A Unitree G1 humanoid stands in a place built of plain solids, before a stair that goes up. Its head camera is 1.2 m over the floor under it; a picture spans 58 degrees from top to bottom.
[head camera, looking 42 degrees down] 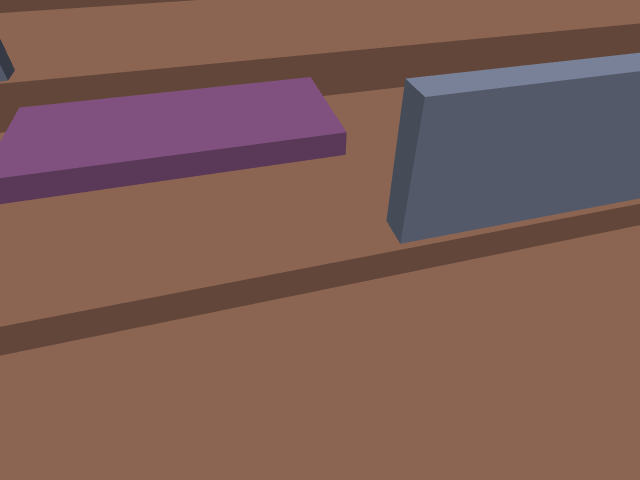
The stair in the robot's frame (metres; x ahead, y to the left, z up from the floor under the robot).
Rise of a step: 0.12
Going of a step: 0.67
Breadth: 1.50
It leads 15 degrees to the left of straight ahead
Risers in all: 3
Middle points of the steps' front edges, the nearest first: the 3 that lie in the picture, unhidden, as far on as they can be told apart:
0.94 0.42 0.13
1.59 0.60 0.25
2.23 0.77 0.37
